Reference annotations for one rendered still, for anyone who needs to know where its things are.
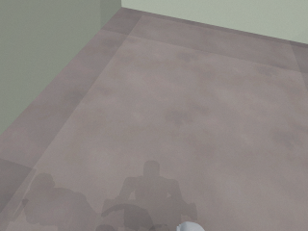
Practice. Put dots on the robot right thigh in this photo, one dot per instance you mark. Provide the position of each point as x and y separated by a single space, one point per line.
189 226

